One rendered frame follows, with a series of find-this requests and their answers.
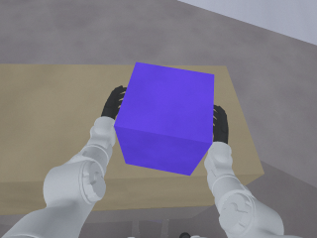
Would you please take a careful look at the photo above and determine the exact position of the left robot forearm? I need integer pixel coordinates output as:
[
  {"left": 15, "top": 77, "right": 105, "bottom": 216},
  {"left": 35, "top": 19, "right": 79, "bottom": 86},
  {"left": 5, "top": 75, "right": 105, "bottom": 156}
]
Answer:
[{"left": 43, "top": 116, "right": 116, "bottom": 201}]

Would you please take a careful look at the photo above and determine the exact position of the left robot upper arm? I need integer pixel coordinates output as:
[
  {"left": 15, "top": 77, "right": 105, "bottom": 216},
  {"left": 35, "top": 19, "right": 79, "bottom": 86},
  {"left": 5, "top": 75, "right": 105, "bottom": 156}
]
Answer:
[{"left": 1, "top": 160, "right": 106, "bottom": 238}]

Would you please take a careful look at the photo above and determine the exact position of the robot right hand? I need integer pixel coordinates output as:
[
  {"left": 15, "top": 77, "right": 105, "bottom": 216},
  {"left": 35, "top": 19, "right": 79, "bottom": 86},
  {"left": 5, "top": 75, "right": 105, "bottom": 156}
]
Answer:
[{"left": 213, "top": 105, "right": 229, "bottom": 145}]

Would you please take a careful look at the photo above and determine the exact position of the carton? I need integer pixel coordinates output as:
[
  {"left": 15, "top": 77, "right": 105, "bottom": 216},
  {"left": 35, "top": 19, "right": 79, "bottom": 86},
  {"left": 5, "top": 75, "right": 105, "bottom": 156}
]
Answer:
[{"left": 114, "top": 62, "right": 215, "bottom": 176}]

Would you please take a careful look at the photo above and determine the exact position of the right robot upper arm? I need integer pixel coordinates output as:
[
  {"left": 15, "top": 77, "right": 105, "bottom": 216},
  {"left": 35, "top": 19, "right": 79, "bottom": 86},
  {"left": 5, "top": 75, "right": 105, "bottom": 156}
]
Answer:
[{"left": 219, "top": 192, "right": 303, "bottom": 238}]

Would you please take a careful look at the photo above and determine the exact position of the right robot forearm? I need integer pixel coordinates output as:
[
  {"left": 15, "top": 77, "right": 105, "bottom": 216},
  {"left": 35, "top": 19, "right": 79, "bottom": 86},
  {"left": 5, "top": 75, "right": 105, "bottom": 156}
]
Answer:
[{"left": 204, "top": 141, "right": 256, "bottom": 215}]

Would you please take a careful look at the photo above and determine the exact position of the robot left hand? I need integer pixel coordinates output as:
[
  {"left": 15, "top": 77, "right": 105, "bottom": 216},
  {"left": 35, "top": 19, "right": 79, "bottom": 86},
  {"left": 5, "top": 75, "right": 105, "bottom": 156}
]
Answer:
[{"left": 101, "top": 85, "right": 127, "bottom": 120}]

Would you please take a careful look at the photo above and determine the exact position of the pedestal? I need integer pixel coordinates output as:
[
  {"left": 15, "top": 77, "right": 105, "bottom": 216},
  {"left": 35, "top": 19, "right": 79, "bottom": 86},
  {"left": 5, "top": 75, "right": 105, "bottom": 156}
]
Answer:
[{"left": 0, "top": 63, "right": 264, "bottom": 215}]

